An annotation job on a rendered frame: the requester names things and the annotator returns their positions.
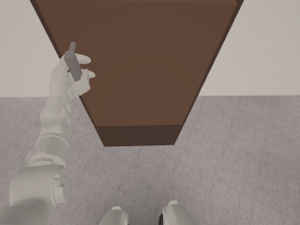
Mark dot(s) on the left robot upper arm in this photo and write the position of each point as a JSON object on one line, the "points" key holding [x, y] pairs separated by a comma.
{"points": [[35, 193]]}

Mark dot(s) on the robot left forearm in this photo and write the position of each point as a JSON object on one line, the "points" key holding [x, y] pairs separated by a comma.
{"points": [[53, 139]]}

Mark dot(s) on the cupboard door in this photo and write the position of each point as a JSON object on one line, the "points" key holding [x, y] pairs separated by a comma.
{"points": [[149, 56]]}

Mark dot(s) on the right robot thigh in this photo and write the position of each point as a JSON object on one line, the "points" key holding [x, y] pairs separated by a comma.
{"points": [[177, 214]]}

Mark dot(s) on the handle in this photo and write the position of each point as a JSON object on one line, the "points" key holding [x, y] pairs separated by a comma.
{"points": [[72, 62]]}

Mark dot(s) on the left robot shin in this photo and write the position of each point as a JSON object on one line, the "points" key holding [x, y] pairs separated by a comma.
{"points": [[116, 207]]}

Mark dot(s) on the robot left hand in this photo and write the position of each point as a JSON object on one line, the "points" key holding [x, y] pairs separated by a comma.
{"points": [[61, 80]]}

